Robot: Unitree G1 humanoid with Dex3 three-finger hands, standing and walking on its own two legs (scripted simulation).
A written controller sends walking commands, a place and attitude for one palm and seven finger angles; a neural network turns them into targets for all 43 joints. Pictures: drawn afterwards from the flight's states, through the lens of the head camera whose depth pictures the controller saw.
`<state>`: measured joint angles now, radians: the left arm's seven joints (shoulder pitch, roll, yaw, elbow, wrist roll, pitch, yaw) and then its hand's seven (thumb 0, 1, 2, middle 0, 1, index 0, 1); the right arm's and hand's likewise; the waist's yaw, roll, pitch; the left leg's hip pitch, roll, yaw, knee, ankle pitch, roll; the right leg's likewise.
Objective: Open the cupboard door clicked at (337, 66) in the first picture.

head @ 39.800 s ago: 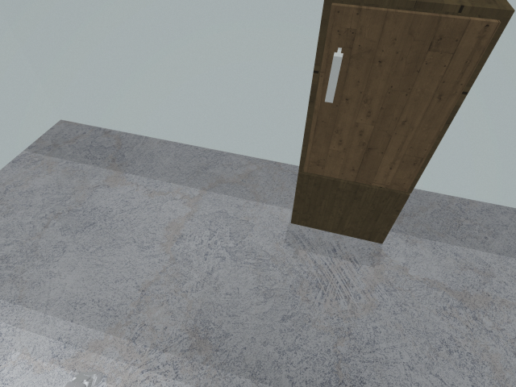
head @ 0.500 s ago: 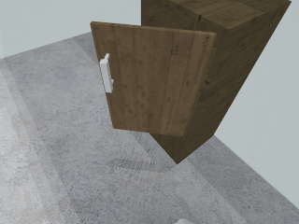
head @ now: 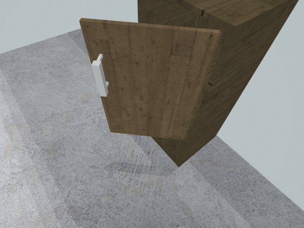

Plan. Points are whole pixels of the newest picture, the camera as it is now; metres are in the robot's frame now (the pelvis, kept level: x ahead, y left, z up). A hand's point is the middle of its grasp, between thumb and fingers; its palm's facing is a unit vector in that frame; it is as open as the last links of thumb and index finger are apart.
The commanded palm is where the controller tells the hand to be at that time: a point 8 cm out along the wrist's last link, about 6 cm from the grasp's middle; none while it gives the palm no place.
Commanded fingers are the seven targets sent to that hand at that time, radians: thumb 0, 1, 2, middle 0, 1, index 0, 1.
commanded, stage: come to a stop and stand still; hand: left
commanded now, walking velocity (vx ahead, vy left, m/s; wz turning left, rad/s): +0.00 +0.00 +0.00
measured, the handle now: (102, 75) +0.57 +0.20 +0.04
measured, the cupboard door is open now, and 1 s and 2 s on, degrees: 45 45 45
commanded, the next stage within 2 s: look again from close up in 0.56 s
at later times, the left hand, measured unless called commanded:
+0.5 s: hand out of the picture -0.02 +0.18 -0.16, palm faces +0.00 -0.97 -0.24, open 7.4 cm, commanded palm none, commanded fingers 0.00 0.90 0.90 -0.20 -0.30 -0.20 -0.30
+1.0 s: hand out of the picture -0.03 +0.15 -0.17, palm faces -0.01 -0.98 -0.18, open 7.4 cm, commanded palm none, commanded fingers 0.00 0.90 0.90 -0.20 -0.30 -0.20 -0.30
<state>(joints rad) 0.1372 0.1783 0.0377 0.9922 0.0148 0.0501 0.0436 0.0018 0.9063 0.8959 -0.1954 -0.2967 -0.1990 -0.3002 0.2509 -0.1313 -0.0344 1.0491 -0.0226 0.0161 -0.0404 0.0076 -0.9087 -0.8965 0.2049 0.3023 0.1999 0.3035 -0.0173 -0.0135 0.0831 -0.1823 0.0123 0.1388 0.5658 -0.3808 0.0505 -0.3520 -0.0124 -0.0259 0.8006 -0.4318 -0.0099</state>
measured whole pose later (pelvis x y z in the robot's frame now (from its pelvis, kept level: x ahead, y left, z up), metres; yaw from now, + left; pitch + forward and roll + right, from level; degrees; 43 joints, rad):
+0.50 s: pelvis -0.03 -0.01 +0.01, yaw +0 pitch -1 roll +0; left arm 0.34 0.18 -0.01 1.01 0.02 0.00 0.03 0.00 0.90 0.90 -0.20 -0.30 -0.20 -0.30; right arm 0.25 -0.18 -0.02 0.99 -0.01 0.00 -0.01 0.01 -0.92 -0.90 0.20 0.30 0.20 0.30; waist 0.00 0.02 0.00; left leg -0.24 0.00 0.07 0.47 -0.21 0.03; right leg -0.23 -0.02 -0.02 0.49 -0.24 0.00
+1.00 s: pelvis -0.03 -0.01 +0.01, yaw -1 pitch -2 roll +0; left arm 0.32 0.14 -0.02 1.08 0.02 -0.02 0.04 0.00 0.91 0.90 -0.20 -0.30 -0.20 -0.30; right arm 0.32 -0.13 0.01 1.13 -0.01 -0.02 -0.02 0.01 -0.91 -0.90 0.20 0.30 0.20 0.30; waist -0.01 -0.01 0.02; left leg -0.21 0.00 0.07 0.44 -0.20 0.02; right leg -0.19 -0.01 -0.02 0.46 -0.23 0.00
